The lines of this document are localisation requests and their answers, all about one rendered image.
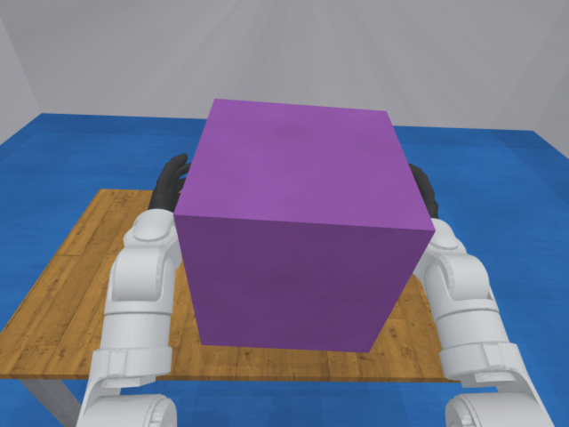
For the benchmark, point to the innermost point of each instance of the robot left hand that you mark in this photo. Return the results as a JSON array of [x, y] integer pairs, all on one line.
[[166, 193]]

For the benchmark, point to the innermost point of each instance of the left robot upper arm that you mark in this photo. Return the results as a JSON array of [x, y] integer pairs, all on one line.
[[145, 410]]

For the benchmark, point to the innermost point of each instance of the right robot upper arm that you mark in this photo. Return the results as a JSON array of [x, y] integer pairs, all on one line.
[[494, 409]]

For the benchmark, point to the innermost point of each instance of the carton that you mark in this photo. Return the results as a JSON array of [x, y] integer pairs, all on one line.
[[299, 226]]

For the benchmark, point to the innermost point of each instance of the robot right hand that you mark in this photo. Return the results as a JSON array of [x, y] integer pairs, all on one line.
[[426, 190]]

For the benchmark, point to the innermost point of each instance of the right robot forearm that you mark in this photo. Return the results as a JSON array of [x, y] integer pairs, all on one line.
[[475, 346]]

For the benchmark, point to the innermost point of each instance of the left robot forearm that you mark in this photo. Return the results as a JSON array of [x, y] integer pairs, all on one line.
[[135, 334]]

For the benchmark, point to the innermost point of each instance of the table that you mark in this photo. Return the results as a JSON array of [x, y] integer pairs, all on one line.
[[58, 325]]

